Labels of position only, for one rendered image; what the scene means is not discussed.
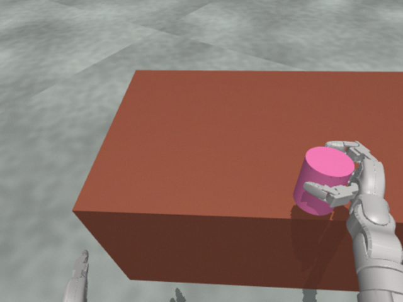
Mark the right robot hand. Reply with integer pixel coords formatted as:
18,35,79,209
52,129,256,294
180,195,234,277
303,141,385,208

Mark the can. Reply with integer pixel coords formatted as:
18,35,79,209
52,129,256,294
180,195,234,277
293,147,355,215

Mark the left robot hand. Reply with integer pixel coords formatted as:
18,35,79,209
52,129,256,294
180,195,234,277
62,250,89,302

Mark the right robot arm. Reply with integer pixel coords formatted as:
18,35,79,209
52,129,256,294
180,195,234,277
346,194,403,302

